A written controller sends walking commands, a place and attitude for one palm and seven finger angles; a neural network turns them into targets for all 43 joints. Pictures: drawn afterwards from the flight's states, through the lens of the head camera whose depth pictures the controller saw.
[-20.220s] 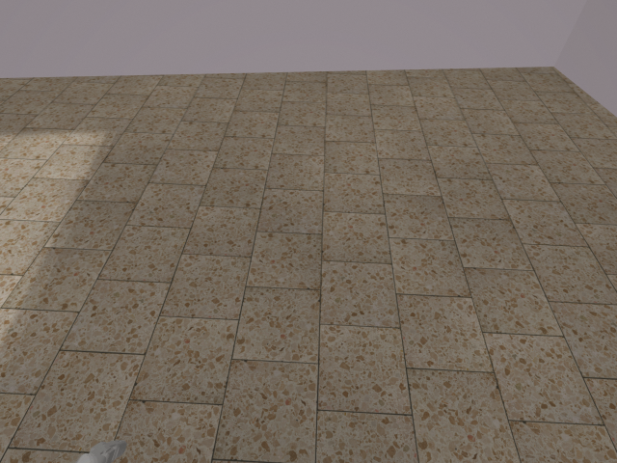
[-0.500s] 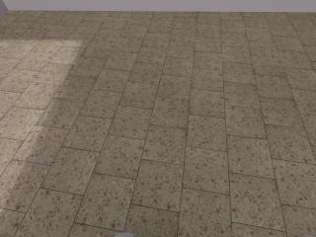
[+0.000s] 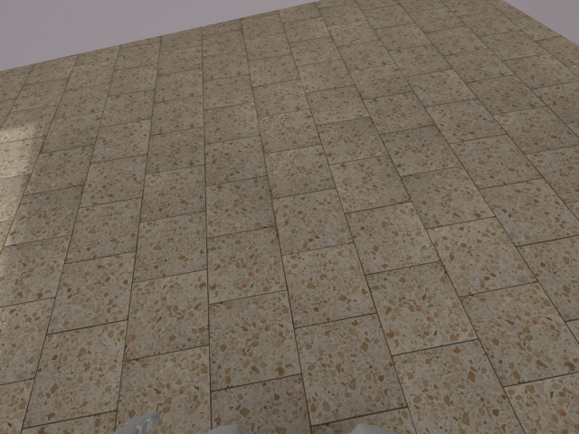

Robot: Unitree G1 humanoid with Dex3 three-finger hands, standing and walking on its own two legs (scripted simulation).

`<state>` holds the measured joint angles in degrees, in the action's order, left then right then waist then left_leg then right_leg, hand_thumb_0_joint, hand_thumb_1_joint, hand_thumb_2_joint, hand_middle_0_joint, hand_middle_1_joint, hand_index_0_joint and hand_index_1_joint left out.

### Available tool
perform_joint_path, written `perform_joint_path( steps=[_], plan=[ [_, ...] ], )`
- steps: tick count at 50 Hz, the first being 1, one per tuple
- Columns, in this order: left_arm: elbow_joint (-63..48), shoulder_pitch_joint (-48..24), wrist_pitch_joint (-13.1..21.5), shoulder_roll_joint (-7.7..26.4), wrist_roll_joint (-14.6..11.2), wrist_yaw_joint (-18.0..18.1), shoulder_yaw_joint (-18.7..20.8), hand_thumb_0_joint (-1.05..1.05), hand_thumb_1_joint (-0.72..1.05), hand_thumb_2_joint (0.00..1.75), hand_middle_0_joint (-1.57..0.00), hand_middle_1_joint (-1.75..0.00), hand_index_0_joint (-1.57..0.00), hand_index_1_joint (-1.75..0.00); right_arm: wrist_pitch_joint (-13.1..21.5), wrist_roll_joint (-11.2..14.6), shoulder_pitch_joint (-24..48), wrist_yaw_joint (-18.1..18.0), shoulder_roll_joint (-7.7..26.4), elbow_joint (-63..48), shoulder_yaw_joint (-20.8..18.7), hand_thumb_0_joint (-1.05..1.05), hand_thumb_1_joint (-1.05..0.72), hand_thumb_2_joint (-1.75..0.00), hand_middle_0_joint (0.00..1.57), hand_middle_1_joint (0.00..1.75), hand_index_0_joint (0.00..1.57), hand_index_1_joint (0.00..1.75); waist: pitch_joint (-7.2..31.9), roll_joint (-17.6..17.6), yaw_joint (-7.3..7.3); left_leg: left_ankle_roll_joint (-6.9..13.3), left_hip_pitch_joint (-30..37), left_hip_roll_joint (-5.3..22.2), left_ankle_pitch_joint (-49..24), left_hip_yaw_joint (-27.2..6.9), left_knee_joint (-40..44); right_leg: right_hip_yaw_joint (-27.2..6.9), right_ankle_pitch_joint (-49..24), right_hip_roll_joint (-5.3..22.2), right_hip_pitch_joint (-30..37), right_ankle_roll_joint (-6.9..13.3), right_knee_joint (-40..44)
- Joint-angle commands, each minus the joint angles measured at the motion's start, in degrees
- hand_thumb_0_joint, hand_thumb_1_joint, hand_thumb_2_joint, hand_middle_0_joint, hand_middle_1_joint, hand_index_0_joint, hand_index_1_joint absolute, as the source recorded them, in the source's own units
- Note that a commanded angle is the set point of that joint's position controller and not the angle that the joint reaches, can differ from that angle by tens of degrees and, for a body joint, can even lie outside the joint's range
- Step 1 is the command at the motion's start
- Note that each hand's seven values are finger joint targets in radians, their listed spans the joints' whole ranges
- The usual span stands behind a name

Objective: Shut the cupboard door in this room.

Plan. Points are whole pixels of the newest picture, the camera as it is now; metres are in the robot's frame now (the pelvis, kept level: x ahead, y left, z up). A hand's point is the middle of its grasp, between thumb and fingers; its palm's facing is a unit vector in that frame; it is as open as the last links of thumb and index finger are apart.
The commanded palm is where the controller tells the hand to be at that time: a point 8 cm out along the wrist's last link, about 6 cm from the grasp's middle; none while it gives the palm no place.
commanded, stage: turn or walk to find it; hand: left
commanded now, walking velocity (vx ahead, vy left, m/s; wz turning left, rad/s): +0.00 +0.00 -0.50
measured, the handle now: out of the picture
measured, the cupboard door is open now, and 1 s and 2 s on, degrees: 82 82 82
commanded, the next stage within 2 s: none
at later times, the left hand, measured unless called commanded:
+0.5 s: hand out of the picture +0.08 +0.18 -0.14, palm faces -0.14 -0.96 -0.25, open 7.4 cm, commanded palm none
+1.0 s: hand (225, 412) +0.17 +0.13 -0.15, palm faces -0.48 -0.83 -0.27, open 7.4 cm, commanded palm none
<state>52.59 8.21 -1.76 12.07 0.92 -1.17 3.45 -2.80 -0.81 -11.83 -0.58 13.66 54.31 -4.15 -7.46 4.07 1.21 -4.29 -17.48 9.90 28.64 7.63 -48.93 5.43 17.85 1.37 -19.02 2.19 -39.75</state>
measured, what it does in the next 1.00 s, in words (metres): steps on the spot, turning right: left foot, then right foot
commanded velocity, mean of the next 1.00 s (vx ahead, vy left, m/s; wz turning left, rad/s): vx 0.00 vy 0.00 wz -0.50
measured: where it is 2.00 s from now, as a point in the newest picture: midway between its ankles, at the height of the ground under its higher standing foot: outside the picture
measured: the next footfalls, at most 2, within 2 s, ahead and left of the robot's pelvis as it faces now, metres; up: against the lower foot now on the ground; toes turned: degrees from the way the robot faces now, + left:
left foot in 0.60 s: +0.04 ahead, +0.13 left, +0.00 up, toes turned -16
right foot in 1.00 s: -0.04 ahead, -0.13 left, +0.00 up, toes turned -36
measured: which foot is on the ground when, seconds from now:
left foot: up 0.00-0.58, down 0.60-1.00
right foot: down 0.00-0.60, up 0.62-0.98, down 1.00-1.00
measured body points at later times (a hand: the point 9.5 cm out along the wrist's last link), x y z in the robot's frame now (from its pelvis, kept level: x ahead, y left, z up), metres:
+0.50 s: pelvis -0.01 -0.01 +0.02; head +0.03 -0.03 +0.47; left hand +0.09 +0.23 -0.12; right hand +0.05 -0.28 -0.12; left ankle +0.00 +0.15 -0.68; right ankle +0.02 -0.09 -0.72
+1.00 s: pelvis -0.02 -0.01 +0.00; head +0.01 -0.05 +0.45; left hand +0.19 +0.17 -0.13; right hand -0.11 -0.25 -0.15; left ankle +0.01 +0.14 -0.72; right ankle -0.07 -0.11 -0.72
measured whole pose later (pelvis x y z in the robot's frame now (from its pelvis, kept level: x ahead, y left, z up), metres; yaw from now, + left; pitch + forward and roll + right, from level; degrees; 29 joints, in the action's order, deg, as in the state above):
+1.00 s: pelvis -0.02 -0.01 +0.00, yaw -31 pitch +0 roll +0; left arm 53.2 8.5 -3.0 13.8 0.9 -1.7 4.0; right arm -1.4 -1.2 -13.2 -0.4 12.5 53.8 -3.5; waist -6.1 1.8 0.8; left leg -3.9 -11.7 9.4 23.3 12.3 -36.9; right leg 4.3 17.8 2.3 -18.1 -1.7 -37.0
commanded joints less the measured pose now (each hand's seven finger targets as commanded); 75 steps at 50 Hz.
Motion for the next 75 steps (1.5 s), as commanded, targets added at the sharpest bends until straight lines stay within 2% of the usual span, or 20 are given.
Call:
perform_joint_path(
  steps=[1, 6, 22, 27, 28, 30, 31, 33, 36, 45, 48, 49, 50, 51, 54, 58, 69, 73, 74, 75],
  plan=[
    [-2.0, 6.7, 0.9, 13.8, -0.2, 2.2, 3.8, 0.0, 0.9, 0.9, -0.2, -0.3, -0.2, -0.3, 0.6, 0.1, 4.3, -1.1, 4.4, -6.3, -0.7, 0.0, -0.9, -0.9, 0.2, 0.3, 0.2, 0.3, 8.7, -16.6, -4.74, 1.2, -16.4, -3.1, 1.9, -9.0, -21.6, -25.1, -25.4, 17.9, 12.0, 9.1, 20.3],
    [-3.9, 1.4, 1.4, 10.6, -0.1, 1.9, 2.5, 0.0, 0.9, 0.9, -0.2, -0.3, -0.2, -0.3, 0.5, -0.5, -0.4, -0.3, 5.0, -3.2, -0.8, 0.0, -0.9, -0.9, 0.2, 0.3, 0.2, 0.3, 10.9, -11.0, -1.45, -0.2, -13.2, -4.0, -9.0, -7.9, -17.2, -17.6, -18.2, 11.3, 11.0, 5.4, 20.8],
    [-1.2, 6.3, 1.0, 11.9, 0.4, 1.8, 3.1, 0.0, 0.9, 0.9, -0.2, -0.3, -0.2, -0.3, 1.4, 0.3, 5.7, -1.2, 4.8, -5.9, 0.0, 0.0, -0.9, -0.9, 0.2, 0.3, 0.2, 0.3, 10.0, -10.5, -4.07, 0.9, -7.8, -7.8, -3.5, -9.2, 2.3, -30.7, -18.1, 10.3, 10.9, 9.1, 21.4],
    [-1.8, 2.6, 0.5, 12.2, 0.0, 1.8, 3.2, 0.0, 0.9, 0.9, -0.2, -0.3, -0.2, -0.3, 2.6, 1.0, -1.4, -1.7, 4.7, -4.4, 0.1, 0.0, -0.9, -0.9, 0.2, 0.3, 0.2, 0.3, 14.3, -11.2, -0.64, 2.4, 6.3, -9.8, -11.1, -8.3, 22.1, -30.3, -22.1, 6.7, 7.4, 5.2, 16.5],
    [-2.2, 1.6, 0.3, 11.1, -0.4, 1.7, 2.9, 0.0, 0.9, 0.9, -0.2, -0.3, -0.2, -0.3, 3.0, 1.0, -3.7, -2.0, 6.0, -3.6, -0.2, 0.0, -0.9, -0.9, 0.2, 0.3, 0.2, 0.3, 14.8, -9.1, 0.71, 3.3, 15.1, -7.2, -14.9, -9.7, 27.6, -28.1, -16.7, 4.0, 0.2, 2.7, 13.5],
    [-3.6, 2.5, 0.1, 6.7, -0.6, 0.9, 1.9, 0.0, 0.9, 0.9, -0.2, -0.3, -0.2, -0.3, 2.9, 0.0, -1.6, -1.9, 13.0, -5.4, -1.5, 0.0, -0.9, -0.9, 0.2, 0.3, 0.2, 0.3, 10.9, 13.2, 0.26, 10.1, 19.3, 14.3, -18.0, -29.1, 36.1, -12.6, 13.3, -6.8, -17.4, -3.0, -6.7],
    [-3.5, 1.7, -0.4, 8.3, 0.3, 0.9, 2.5, 0.0, 0.9, 0.9, -0.2, -0.3, -0.2, -0.3, 2.4, -0.2, 0.3, -1.8, 12.7, -6.4, -1.2, 0.0, -0.9, -0.9, 0.2, 0.3, 0.2, 0.3, 7.7, 8.3, 0.05, 13.0, 10.6, 16.9, -19.5, -27.3, 35.4, -11.1, 14.2, -4.4, -15.0, -4.0, -16.4],
    [-1.8, 4.3, -1.2, 9.0, 0.9, 0.3, 3.6, 0.0, 0.9, 0.9, -0.2, -0.3, -0.2, -0.3, 2.7, -0.4, 5.9, -2.0, 8.3, -7.4, -0.1, 0.0, -0.9, -0.9, 0.2, 0.3, 0.2, 0.3, 5.5, 6.1, -3.45, 11.9, 5.7, 10.1, -24.1, -18.2, 34.6, -10.4, 8.2, -3.2, -13.3, -5.5, -26.6],
    [-2.0, 4.0, -1.2, 7.2, 0.4, -0.4, 3.0, 0.0, 0.9, 0.9, -0.2, -0.3, -0.2, -0.3, 3.1, -0.7, 4.3, -1.8, 7.5, -7.0, -0.2, 0.0, -0.9, -0.9, 0.2, 0.3, 0.2, 0.3, 4.8, 3.4, -3.01, 11.6, 8.2, 6.5, -32.7, -10.7, 31.0, -7.7, 5.8, -1.6, -14.7, -6.2, -28.5],
    [-4.5, -2.1, -0.6, 4.7, 0.1, -0.6, 1.2, 0.0, 0.9, 0.9, -0.2, -0.3, -0.2, -0.3, 2.7, -0.9, -3.0, -0.8, 9.8, -3.6, -2.0, 0.0, -0.9, -0.9, 0.2, 0.3, 0.2, 0.3, 6.6, 8.5, 1.18, 11.8, 12.7, 9.3, -43.1, -4.9, 24.0, -0.3, 8.2, 0.4, -6.1, -5.5, -5.7],
    [-2.7, 3.3, 0.6, 6.2, 0.1, -0.5, 1.5, 0.0, 0.9, 0.9, -0.2, -0.3, -0.2, -0.3, 2.6, -0.5, -2.2, -0.6, 10.6, -3.5, -2.4, 0.0, -0.9, -0.9, 0.2, 0.3, 0.2, 0.3, 10.1, 5.9, -1.76, 7.3, 11.1, 7.4, -42.0, -0.4, 14.5, 1.6, -3.9, -0.7, 4.7, -4.1, 10.3],
    [-1.5, 7.3, 1.5, 10.0, 0.4, -0.1, 2.2, 0.0, 0.9, 0.9, -0.2, -0.3, -0.2, -0.3, 2.5, 0.0, -3.6, -0.2, 9.0, -3.8, -2.1, 0.0, -0.9, -0.9, 0.2, 0.3, 0.2, 0.3, 12.8, -2.1, -3.46, 3.7, 2.3, 5.4, -34.1, 1.9, 4.7, -4.5, -15.8, 3.9, 16.8, -1.9, 16.2],
    [-0.3, 12.2, 2.1, 17.3, 0.8, 1.0, 3.7, 0.0, 0.9, 0.9, -0.2, -0.3, -0.2, -0.3, 2.3, 0.2, -0.8, -0.1, 3.7, -6.7, -0.5, 0.0, -0.9, -0.9, 0.2, 0.3, 0.2, 0.3, 14.1, -21.7, -6.41, 0.3, -15.0, -3.2, 3.7, 3.5, -9.0, -25.9, -39.3, 19.4, 26.5, 4.4, 17.1],
    [0.6, 14.0, 1.5, 17.5, -0.4, 1.8, 3.8, 0.0, 0.9, 0.9, -0.2, -0.3, -0.2, -0.3, 1.6, 0.4, 3.6, -0.9, 4.3, -8.2, -0.1, 0.0, -0.9, -0.9, 0.2, 0.3, 0.2, 0.3, 14.3, -19.1, -7.45, 0.8, -16.1, -4.4, 10.8, -4.6, -16.0, -27.2, -51.3, 23.0, 22.7, 9.6, 15.6],
    [-2.1, 4.1, 0.6, 12.7, -0.2, 2.7, 3.3, 0.0, 0.9, 0.9, -0.2, -0.3, -0.2, -0.3, 1.0, 0.2, 3.2, -1.2, 5.1, -6.0, -0.3, 0.0, -0.9, -0.9, 0.2, 0.3, 0.2, 0.3, 9.4, -13.7, -3.96, 1.0, -16.1, -2.2, 1.0, -8.7, -19.9, -22.2, -32.5, 16.7, 14.7, 9.9, 17.2],
    [-3.1, 1.7, 1.4, 11.5, 0.0, 2.3, 2.3, 0.0, 0.9, 0.9, -0.2, -0.3, -0.2, -0.3, 0.8, -0.2, 0.4, -0.5, 4.6, -4.0, -0.1, 0.0, -0.9, -0.9, 0.2, 0.3, 0.2, 0.3, 11.1, -10.7, -1.96, -0.5, -12.8, -4.0, -5.2, -6.7, -14.8, -16.7, -33.1, 12.4, 13.0, 7.1, 17.2],
    [-2.7, 2.5, 0.9, 12.5, 0.6, 1.9, 3.0, 0.0, 0.9, 0.9, -0.2, -0.3, -0.2, -0.3, 1.6, 0.4, 4.1, -0.9, 4.3, -6.2, 0.0, 0.0, -0.9, -0.9, 0.2, 0.3, 0.2, 0.3, 9.4, -12.6, -2.83, 0.2, -5.7, -6.8, -3.9, -6.7, 3.4, -25.6, -24.2, 11.2, 8.3, 8.8, 18.3],
    [-3.4, -1.0, 0.2, 12.1, -0.2, 1.7, 2.9, 0.0, 0.9, 0.9, -0.2, -0.3, -0.2, -0.3, 2.6, 0.7, -3.0, -1.4, 4.7, -4.3, 0.0, 0.0, -0.9, -0.9, 0.2, 0.3, 0.2, 0.3, 11.8, -11.4, 0.98, 1.3, 8.9, -7.9, -14.4, -5.6, 22.2, -25.0, -21.0, 7.1, 1.8, 4.3, 13.1],
    [-3.9, -0.4, 0.0, 9.4, -0.5, 1.7, 2.5, 0.0, 0.9, 0.9, -0.2, -0.3, -0.2, -0.3, 3.2, 0.6, -4.4, -1.5, 7.2, -4.1, -0.4, 0.0, -0.9, -0.9, 0.2, 0.3, 0.2, 0.3, 12.7, -3.7, 1.36, 3.1, 15.6, -1.6, -15.1, -12.2, 29.2, -21.7, -12.6, 2.2, -5.0, 1.6, 6.8],
    [-4.8, 1.6, -0.1, 6.2, -0.8, 1.1, 1.8, 0.0, 0.9, 0.9, -0.2, -0.3, -0.2, -0.3, 3.5, -0.2, -3.5, -1.4, 12.6, -5.1, -1.3, 0.0, -0.9, -0.9, 0.2, 0.3, 0.2, 0.3, 11.8, 13.3, 0.63, 7.6, 19.4, 12.7, -20.7, -26.5, 34.0, -12.8, 8.7, -5.6, -15.3, -2.1, -5.3]
  ],
)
